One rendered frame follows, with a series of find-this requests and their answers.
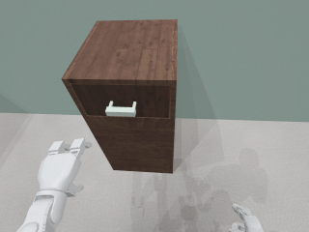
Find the robot right hand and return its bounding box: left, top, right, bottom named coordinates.
left=228, top=203, right=265, bottom=232

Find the handle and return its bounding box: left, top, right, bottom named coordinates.
left=105, top=101, right=136, bottom=117

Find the drawer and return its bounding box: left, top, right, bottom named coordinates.
left=70, top=83, right=171, bottom=118

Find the cabinet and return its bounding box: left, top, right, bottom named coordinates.
left=61, top=19, right=178, bottom=174

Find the robot left hand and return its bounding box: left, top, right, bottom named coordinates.
left=38, top=138, right=93, bottom=197

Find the robot left forearm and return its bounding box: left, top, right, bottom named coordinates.
left=16, top=188, right=68, bottom=232

